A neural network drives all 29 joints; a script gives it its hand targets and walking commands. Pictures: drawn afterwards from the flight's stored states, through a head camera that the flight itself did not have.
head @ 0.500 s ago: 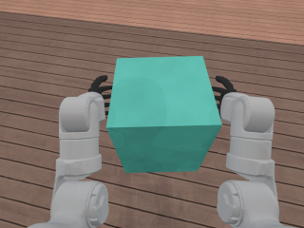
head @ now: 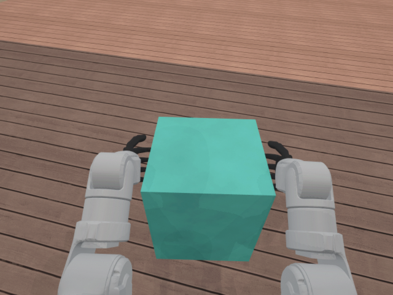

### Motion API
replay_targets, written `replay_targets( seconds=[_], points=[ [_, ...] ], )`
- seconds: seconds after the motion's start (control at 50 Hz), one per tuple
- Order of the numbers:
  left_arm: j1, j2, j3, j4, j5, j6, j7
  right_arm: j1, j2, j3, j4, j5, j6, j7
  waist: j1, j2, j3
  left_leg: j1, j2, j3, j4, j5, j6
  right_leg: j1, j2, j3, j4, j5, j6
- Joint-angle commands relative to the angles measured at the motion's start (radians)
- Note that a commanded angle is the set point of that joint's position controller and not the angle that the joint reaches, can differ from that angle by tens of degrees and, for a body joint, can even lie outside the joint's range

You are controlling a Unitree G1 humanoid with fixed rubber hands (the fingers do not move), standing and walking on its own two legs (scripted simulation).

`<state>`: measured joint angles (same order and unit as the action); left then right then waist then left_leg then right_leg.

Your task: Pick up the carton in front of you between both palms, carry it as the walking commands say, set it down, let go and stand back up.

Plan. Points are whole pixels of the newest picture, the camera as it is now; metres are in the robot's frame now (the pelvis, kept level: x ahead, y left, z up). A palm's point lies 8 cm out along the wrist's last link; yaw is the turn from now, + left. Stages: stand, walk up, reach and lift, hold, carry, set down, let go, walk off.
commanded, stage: carry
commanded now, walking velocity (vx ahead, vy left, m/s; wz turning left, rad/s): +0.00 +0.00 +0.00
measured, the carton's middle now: (204, 190) +0.36 +0.01 +0.04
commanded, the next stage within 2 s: none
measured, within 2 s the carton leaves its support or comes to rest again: neither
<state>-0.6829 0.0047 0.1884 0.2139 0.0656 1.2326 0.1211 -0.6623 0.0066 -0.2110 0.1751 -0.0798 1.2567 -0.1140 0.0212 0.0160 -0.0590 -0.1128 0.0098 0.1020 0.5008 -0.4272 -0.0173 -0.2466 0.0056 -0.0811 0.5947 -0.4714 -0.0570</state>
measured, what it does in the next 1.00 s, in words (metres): stands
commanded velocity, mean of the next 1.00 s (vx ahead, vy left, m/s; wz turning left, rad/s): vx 0.00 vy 0.00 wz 0.00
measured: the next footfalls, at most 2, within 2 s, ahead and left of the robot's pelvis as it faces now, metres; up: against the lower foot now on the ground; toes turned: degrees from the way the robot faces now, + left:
none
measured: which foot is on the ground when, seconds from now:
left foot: down 0.00-1.00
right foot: down 0.00-1.00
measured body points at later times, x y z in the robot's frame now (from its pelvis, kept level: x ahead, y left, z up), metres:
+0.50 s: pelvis +0.01 +0.00 +0.00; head +0.02 +0.01 +0.45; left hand +0.37 +0.17 +0.11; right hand +0.37 -0.14 +0.11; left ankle -0.11 +0.08 -0.74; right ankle +0.01 -0.09 -0.73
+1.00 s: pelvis +0.00 -0.01 -0.01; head -0.02 -0.01 +0.44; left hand +0.34 +0.17 +0.11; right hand +0.36 -0.13 +0.10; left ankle -0.11 +0.08 -0.75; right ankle +0.01 -0.09 -0.73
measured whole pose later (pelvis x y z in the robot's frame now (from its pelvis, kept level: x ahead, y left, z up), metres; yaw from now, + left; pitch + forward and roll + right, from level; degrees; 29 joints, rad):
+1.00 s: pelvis +0.00 -0.01 -0.01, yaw +4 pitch +0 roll -2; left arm -0.65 0.00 0.18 0.21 0.05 1.20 0.13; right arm -0.63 0.01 -0.21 0.17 -0.09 1.23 -0.11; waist 0.02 0.04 -0.05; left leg -0.02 0.05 0.10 0.41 -0.54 -0.05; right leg -0.34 0.02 -0.16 0.70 -0.53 -0.08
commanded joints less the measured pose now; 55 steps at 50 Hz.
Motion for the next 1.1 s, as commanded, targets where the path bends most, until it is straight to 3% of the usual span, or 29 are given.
replay_targets(
  seconds=[0.0, 0.1, 0.14, 0.16, 0.18, 0.22, 0.24, 0.26, 0.28, 0.3, 0.32, 0.34, 0.36, 0.4, 0.44, 0.46, 0.48, 0.5, 0.52, 0.54, 0.58, 0.64, 0.66, 0.68, 0.72, 0.78, 0.84, 0.94, 1.08],
  points=[
    [-0.738, -1.171, -0.579, -0.181, -0.465, -0.025, -0.234, -0.766, 1.12, 0.594, -0.158, 0.448, -0.047, 0.209, -0.009, -0.018, -0.446, 0.105, 0.093, -0.043, -0.037, 0.778, 0.021, 0.241, -0.087, 0.07, 0.031, 0.782, -0.042],
    [-0.689, -1.151, -0.593, -0.173, -0.444, -0.026, -0.236, -0.713, 1.112, 0.604, -0.133, 0.435, -0.048, 0.221, -0.006, 0.057, -0.451, 0.219, 0.112, -0.039, 0.007, 1.136, 0.031, 0.149, -0.037, 0.017, -0.045, 0.624, -0.031],
    [-0.71, -1.154, -0.607, -0.192, -0.448, -0.029, -0.237, -0.729, 1.116, 0.616, -0.151, 0.441, -0.053, 0.224, -0.006, 0.045, -0.447, 0.166, 0.099, -0.029, 0.037, 1.129, 0.024, 0.212, -0.03, 0.008, -0.098, 0.702, -0.033],
    [-0.716, -1.156, -0.613, -0.2, -0.451, -0.03, -0.238, -0.737, 1.116, 0.621, -0.162, 0.444, -0.054, 0.223, -0.003, 0.006, -0.443, 0.091, 0.083, -0.019, 0.041, 1.009, 0.016, 0.287, -0.043, 0.021, -0.104, 0.82, -0.04],
    [-0.713, -1.158, -0.618, -0.204, -0.453, -0.029, -0.238, -0.74, 1.115, 0.624, -0.17, 0.446, -0.055, 0.221, 0.001, -0.047, -0.436, -0.016, 0.061, -0.007, 0.019, 0.813, 0.004, 0.383, -0.066, 0.047, -0.09, 0.978, -0.053],
    [-0.696, -1.16, -0.622, -0.2, -0.456, -0.027, -0.238, -0.727, 1.113, 0.627, -0.173, 0.44, -0.053, 0.216, 0.009, -0.142, -0.413, -0.198, 0.013, 0.013, -0.122, 0.34, -0.021, 0.539, -0.138, 0.123, -0.029, 1.283, -0.097],
    [-0.688, -1.157, -0.621, -0.193, -0.457, -0.025, -0.238, -0.709, 1.109, 0.623, -0.163, 0.433, -0.051, 0.215, 0.007, -0.143, -0.398, -0.196, 0.006, 0.015, -0.245, 0.271, -0.028, 0.542, -0.147, 0.128, -0.004, 1.305, -0.103],
    [-0.68, -1.153, -0.618, -0.188, -0.455, -0.024, -0.238, -0.694, 1.103, 0.616, -0.15, 0.425, -0.049, 0.215, 0.003, -0.117, -0.398, -0.1, 0.009, 0.021, -0.333, 0.401, -0.028, 0.478, -0.131, 0.102, 0.02, 1.249, -0.094],
    [-0.669, -1.151, -0.618, -0.18, -0.453, -0.025, -0.238, -0.681, 1.098, 0.609, -0.136, 0.417, -0.047, 0.216, -0.004, -0.057, -0.409, 0.062, 0.026, 0.025, -0.36, 0.641, -0.026, 0.343, -0.1, 0.064, 0.078, 1.081, -0.08],
    [-0.659, -1.149, -0.619, -0.175, -0.449, -0.026, -0.237, -0.661, 1.095, 0.602, -0.115, 0.408, -0.045, 0.218, -0.014, 0.029, -0.428, 0.271, 0.066, 0.015, -0.308, 0.957, -0.014, 0.138, -0.061, 0.023, 0.151, 0.801, -0.065],
    [-0.652, -1.15, -0.619, -0.172, -0.443, -0.028, -0.237, -0.639, 1.091, 0.597, -0.096, 0.399, -0.047, 0.22, -0.028, 0.15, -0.422, 0.503, 0.132, -0.042, -0.19, 1.301, 0.03, -0.155, -0.003, -0.016, 0.19, 0.248, -0.053],
    [-0.64, -1.146, -0.616, -0.163, -0.435, -0.03, -0.237, -0.61, 1.082, 0.591, -0.082, 0.395, -0.05, 0.224, -0.052, 0.208, -0.42, 0.68, 0.195, -0.087, -0.03, 1.545, 0.085, -0.39, 0.032, -0.045, 0.204, -0.032, -0.022],
    [-0.634, -1.141, -0.614, -0.149, -0.424, -0.033, -0.235, -0.612, 1.085, 0.593, -0.083, 0.398, -0.053, 0.23, -0.075, 0.189, -0.415, 0.693, 0.231, -0.099, 0.023, 1.591, 0.114, -0.447, 0.023, -0.056, 0.169, -0.051, -0.003],
    [-0.645, -1.144, -0.607, -0.157, -0.419, -0.038, -0.233, -0.668, 1.105, 0.608, -0.13, 0.421, -0.062, 0.24, -0.07, 0.136, -0.392, 0.51, 0.229, -0.093, 0.017, 1.401, 0.11, -0.307, 0.009, -0.057, -0.007, 0.069, 0.001],
    [-0.654, -1.156, -0.613, -0.175, -0.422, -0.042, -0.232, -0.711, 1.121, 0.63, -0.172, 0.445, -0.069, 0.246, -0.019, 0.14, -0.436, 0.228, 0.181, -0.032, 0.03, 1.118, 0.066, 0.055, 0.009, -0.049, -0.115, 0.286, -0.036],
    [-0.678, -1.15, -0.617, -0.185, -0.421, -0.048, -0.229, -0.752, 1.127, 0.648, -0.203, 0.462, -0.068, 0.25, 0.007, 0.052, -0.466, 0.11, 0.15, -0.02, 0.066, 0.954, 0.03, 0.208, -0.063, 0.034, -0.017, 0.601, -0.08],
    [-0.666, -1.144, -0.618, -0.185, -0.421, -0.048, -0.228, -0.76, 1.128, 0.66, -0.209, 0.467, -0.069, 0.248, 0.011, -0.022, -0.501, -0.026, 0.127, -0.029, 0.105, 0.656, 0.003, 0.36, -0.142, 0.107, 0.025, 0.843, -0.132],
    [-0.659, -1.149, -0.628, -0.194, -0.43, -0.052, -0.228, -0.756, 1.121, 0.662, -0.219, 0.469, -0.071, 0.245, 0.016, -0.078, -0.514, -0.106, 0.085, -0.037, 0.111, 0.352, -0.015, 0.417, -0.202, 0.175, 0.013, 0.964, -0.174],
    [-0.671, -1.15, -0.639, -0.213, -0.439, -0.058, -0.228, -0.762, 1.12, 0.668, -0.229, 0.471, -0.073, 0.242, 0.013, -0.118, -0.492, -0.135, 0.05, -0.045, 0.063, 0.139, -0.019, 0.409, -0.229, 0.211, -0.003, 0.98, -0.191],
    [-0.682, -1.149, -0.651, -0.228, -0.445, -0.06, -0.227, -0.754, 1.119, 0.671, -0.231, 0.469, -0.074, 0.238, -0.004, -0.127, -0.451, -0.121, 0.039, -0.047, -0.074, 0.02, -0.011, 0.367, -0.218, 0.198, 0.0, 0.931, -0.172],
    [-0.704, -1.147, -0.66, -0.238, -0.463, -0.055, -0.233, -0.728, 1.092, 0.655, -0.215, 0.45, -0.071, 0.227, -0.009, -0.083, -0.423, 0.035, 0.054, -0.034, -0.185, 0.268, 0.009, 0.262, -0.149, 0.117, 0.062, 0.769, -0.102],
    [-0.63, -1.123, -0.639, -0.188, -0.447, -0.051, -0.237, -0.634, 1.071, 0.627, -0.134, 0.422, -0.062, 0.23, -0.012, 0.066, -0.471, 0.303, 0.161, -0.066, -0.038, 0.882, 0.026, 0.026, -0.086, 0.044, 0.133, 0.391, -0.056],
    [-0.628, -1.123, -0.635, -0.179, -0.441, -0.051, -0.239, -0.622, 1.072, 0.619, -0.118, 0.416, -0.064, 0.235, -0.016, 0.095, -0.455, 0.312, 0.185, -0.073, -0.018, 0.972, 0.032, -0.012, -0.064, 0.02, 0.133, 0.293, -0.05],
    [-0.638, -1.128, -0.634, -0.173, -0.439, -0.052, -0.242, -0.628, 1.075, 0.612, -0.114, 0.412, -0.066, 0.239, -0.017, 0.101, -0.434, 0.287, 0.195, -0.072, -0.011, 0.984, 0.033, -0.014, -0.053, 0.008, 0.123, 0.255, -0.048],
    [-0.678, -1.146, -0.637, -0.172, -0.449, -0.056, -0.248, -0.672, 1.082, 0.607, -0.131, 0.41, -0.071, 0.242, -0.013, 0.082, -0.399, 0.198, 0.189, -0.062, -0.013, 0.924, 0.026, 0.047, -0.051, 0.013, 0.099, 0.306, -0.054],
    [-0.71, -1.164, -0.643, -0.174, -0.469, -0.058, -0.253, -0.71, 1.078, 0.607, -0.158, 0.41, -0.074, 0.238, -0.009, 0.051, -0.385, 0.148, 0.159, -0.045, -0.023, 0.744, 0.014, 0.104, -0.081, 0.056, 0.073, 0.45, -0.073],
    [-0.696, -1.163, -0.634, -0.16, -0.472, -0.055, -0.251, -0.688, 1.066, 0.598, -0.144, 0.402, -0.069, 0.231, -0.018, 0.031, -0.388, 0.164, 0.143, -0.041, -0.052, 0.603, 0.014, 0.107, -0.101, 0.071, 0.067, 0.488, -0.075],
    [-0.669, -1.15, -0.598, -0.124, -0.448, -0.049, -0.253, -0.675, 1.072, 0.583, -0.099, 0.397, -0.063, 0.236, -0.019, 0.038, -0.368, 0.172, 0.158, -0.047, -0.073, 0.622, 0.02, 0.082, -0.092, 0.047, 0.072, 0.407, -0.068],
    [-0.683, -1.143, -0.578, -0.127, -0.436, -0.046, -0.247, -0.715, 1.1, 0.591, -0.101, 0.42, -0.062, 0.24, -0.021, 0.011, -0.359, 0.119, 0.133, -0.038, -0.099, 0.43, 0.014, 0.124, -0.112, 0.066, 0.039, 0.451, -0.079]
  ],
)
